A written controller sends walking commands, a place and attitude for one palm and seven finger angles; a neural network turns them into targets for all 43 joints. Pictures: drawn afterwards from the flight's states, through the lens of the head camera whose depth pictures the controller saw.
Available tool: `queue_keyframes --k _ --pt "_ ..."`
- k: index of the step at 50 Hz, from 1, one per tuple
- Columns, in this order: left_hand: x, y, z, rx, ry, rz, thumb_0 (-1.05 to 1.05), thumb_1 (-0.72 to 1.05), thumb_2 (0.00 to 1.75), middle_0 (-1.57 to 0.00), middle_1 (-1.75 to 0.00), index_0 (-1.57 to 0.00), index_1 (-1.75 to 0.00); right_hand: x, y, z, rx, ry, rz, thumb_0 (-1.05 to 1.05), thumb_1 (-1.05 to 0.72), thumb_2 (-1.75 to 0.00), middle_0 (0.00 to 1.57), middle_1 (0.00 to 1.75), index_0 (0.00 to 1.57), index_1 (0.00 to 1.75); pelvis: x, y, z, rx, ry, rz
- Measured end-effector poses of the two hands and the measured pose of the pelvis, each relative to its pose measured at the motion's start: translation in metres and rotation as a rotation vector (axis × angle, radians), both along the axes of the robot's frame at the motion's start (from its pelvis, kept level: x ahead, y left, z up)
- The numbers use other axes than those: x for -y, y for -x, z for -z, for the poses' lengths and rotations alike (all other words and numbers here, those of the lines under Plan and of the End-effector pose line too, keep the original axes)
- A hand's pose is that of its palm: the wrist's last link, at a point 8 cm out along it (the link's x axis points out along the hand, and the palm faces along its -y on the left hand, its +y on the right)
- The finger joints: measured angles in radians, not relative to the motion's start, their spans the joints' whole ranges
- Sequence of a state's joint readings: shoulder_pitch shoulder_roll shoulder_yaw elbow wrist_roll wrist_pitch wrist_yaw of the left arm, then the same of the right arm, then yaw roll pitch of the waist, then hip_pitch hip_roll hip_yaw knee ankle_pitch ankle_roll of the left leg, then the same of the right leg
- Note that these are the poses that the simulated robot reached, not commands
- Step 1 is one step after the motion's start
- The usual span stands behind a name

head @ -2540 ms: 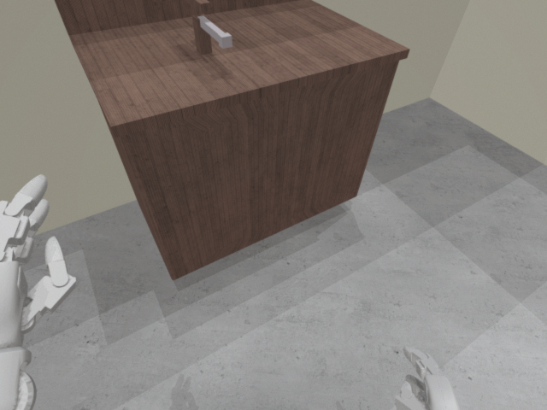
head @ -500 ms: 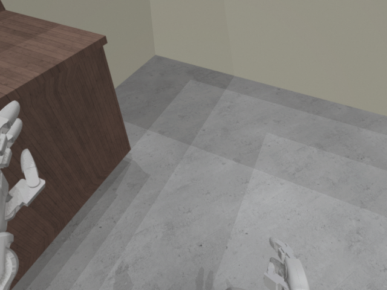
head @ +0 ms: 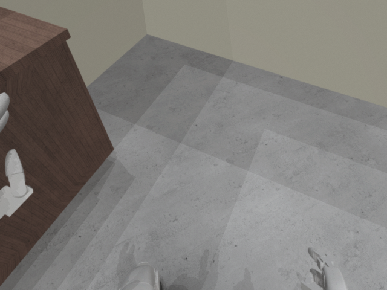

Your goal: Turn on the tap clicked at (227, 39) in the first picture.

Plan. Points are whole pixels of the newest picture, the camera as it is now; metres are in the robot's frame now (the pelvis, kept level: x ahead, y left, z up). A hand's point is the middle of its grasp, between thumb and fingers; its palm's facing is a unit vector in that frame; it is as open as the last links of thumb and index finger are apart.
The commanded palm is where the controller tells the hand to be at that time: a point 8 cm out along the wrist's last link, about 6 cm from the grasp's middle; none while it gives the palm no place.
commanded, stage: turn to face it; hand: left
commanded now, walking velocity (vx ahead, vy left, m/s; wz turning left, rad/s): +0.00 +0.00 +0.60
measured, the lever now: out of the picture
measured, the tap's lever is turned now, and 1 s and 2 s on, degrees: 0 0 0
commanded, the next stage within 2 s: take the last steps up to it in 1.20 s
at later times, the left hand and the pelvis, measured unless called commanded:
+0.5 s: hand (3, 203) +0.21 +0.24 +0.19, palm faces +0.63 -0.62 -0.48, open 7.4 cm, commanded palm +0.15 +0.26 +0.18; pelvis +0.07 -0.05 -0.01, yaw +14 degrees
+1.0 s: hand out of the picture +0.09 +0.25 +0.18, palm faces +0.74 -0.51 -0.44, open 7.4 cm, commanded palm +0.02 +0.25 +0.18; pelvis +0.03 -0.07 +0.00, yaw +32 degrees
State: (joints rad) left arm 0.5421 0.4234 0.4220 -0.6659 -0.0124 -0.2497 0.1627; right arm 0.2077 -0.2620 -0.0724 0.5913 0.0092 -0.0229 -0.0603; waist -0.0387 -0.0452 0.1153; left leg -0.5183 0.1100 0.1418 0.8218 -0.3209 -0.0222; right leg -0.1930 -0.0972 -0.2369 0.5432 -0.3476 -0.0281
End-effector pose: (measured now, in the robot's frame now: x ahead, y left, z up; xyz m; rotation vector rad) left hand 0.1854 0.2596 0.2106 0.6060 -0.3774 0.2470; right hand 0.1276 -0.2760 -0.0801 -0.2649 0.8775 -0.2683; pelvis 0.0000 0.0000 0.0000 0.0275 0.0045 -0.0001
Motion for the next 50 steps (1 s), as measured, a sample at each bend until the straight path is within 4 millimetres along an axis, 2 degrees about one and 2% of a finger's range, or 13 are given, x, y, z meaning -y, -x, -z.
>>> queue_keyframes --k 5,8,11,15,18,21,24,27,31,37,43,47,50 --pt "-0.029 -0.019 0.007 0.085 0.009 -0.061 0.01 0.88 0.89 -0.22 -0.3 -0.22 -0.3 -0.017 -0.051 0.003 0.063 0.026 -0.024 0.01 -0.91 -0.9 0.19 0.3 0.19 0.3 -0.015 -0.036 0.017 0.011 0.003 -0.013" --pt "-0.044 -0.033 0.02 0.079 0.055 -0.105 0.01 0.88 0.89 -0.21 -0.3 -0.22 -0.3 -0.043 -0.078 0.008 0.099 -0.032 -0.054 0.01 -0.91 -0.9 0.19 0.3 0.19 0.3 -0.016 -0.045 0.02 0.03 0.014 -0.046" --pt "-0.047 -0.038 0.023 0.053 0.086 -0.132 0.01 0.88 0.89 -0.21 -0.3 -0.21 -0.3 -0.073 -0.099 0.006 0.108 -0.106 -0.137 0.01 -0.91 -0.9 0.19 0.3 0.19 0.3 -0.01 -0.049 0.015 0.033 0.04 -0.088" --pt "-0.032 -0.02 0.008 0.058 0.084 -0.135 0.02 0.88 0.89 -0.21 -0.3 -0.21 -0.3 -0.101 -0.121 0.002 0.13 -0.181 -0.25 0.01 -0.9 -0.9 0.2 0.3 0.2 0.3 0.0 -0.056 0.008 0.02 0.063 -0.135" --pt "-0.02 -0.001 -0.006 0.052 0.04 -0.176 0.02 0.88 0.89 -0.21 -0.3 -0.21 -0.3 -0.109 -0.134 0.004 0.133 -0.218 -0.324 0.01 -0.9 -0.9 0.2 0.3 0.2 0.3 0.011 -0.062 0.005 0.009 0.073 -0.174" --pt "-0.014 0.016 -0.01 0.024 0.008 -0.274 0.01 0.88 0.89 -0.21 -0.3 -0.22 -0.3 -0.106 -0.146 0.011 0.127 -0.244 -0.382 0.01 -0.9 -0.9 0.2 0.3 0.2 0.3 0.027 -0.066 0.006 0.007 0.07 -0.208" --pt "-0.007 0.028 0.0 -0.005 0.021 -0.389 0.01 0.88 0.89 -0.21 -0.3 -0.21 -0.3 -0.093 -0.159 0.023 0.121 -0.255 -0.425 0.01 -0.9 -0.9 0.2 0.3 0.2 0.3 0.044 -0.068 0.013 0.016 0.055 -0.235" --pt "-0.002 0.034 0.015 -0.038 0.121 -0.471 0.01 0.88 0.89 -0.21 -0.3 -0.21 -0.3 -0.072 -0.165 0.028 0.086 -0.215 -0.446 0.01 -0.9 -0.9 0.2 0.3 0.2 0.3 0.054 -0.069 0.009 0.027 0.026 -0.29" --pt "0.006 0.039 0.033 -0.102 0.199 -0.511 0.01 0.88 0.89 -0.21 -0.3 -0.21 -0.3 -0.044 -0.171 0.019 0.055 -0.139 -0.439 0.01 -0.9 -0.9 0.2 0.3 0.2 0.3 0.062 -0.071 0.0 0.02 -0.013 -0.349" --pt "0.011 0.057 0.022 -0.081 0.148 -0.491 0.02 0.88 0.89 -0.21 -0.3 -0.22 -0.3 -0.028 -0.18 -0.003 0.078 -0.028 -0.451 0.01 -0.9 -0.9 0.2 0.3 0.19 0.3 0.068 -0.063 -0.004 -0.009 -0.014 -0.417" --pt "-0.003 0.099 0.009 0.05 0.062 -0.501 0.01 0.88 0.89 -0.22 -0.3 -0.22 -0.3 -0.052 -0.182 -0.008 0.134 0.0 -0.498 0.01 -0.91 -0.9 0.19 0.3 0.19 0.3 0.058 -0.044 0.012 -0.008 0.0 -0.465" --pt "-0.008 0.127 0.011 0.024 0.057 -0.552 0.01 0.88 0.89 -0.21 -0.3 -0.22 -0.3 -0.082 -0.164 -0.011 0.122 -0.097 -0.568 0.01 -0.91 -0.9 0.19 0.3 0.19 0.3 0.063 -0.036 0.004 0.02 0.032 -0.517" --pt "0.0 0.149 0.011 0.013 0.088 -0.594 0.01 0.88 0.89 -0.21 -0.3 -0.21 -0.3 -0.1 -0.149 -0.011 0.1 -0.16 -0.64 0.01 -0.9 -0.9 0.19 0.3 0.19 0.3 0.07 -0.031 -0.002 0.031 0.051 -0.553"
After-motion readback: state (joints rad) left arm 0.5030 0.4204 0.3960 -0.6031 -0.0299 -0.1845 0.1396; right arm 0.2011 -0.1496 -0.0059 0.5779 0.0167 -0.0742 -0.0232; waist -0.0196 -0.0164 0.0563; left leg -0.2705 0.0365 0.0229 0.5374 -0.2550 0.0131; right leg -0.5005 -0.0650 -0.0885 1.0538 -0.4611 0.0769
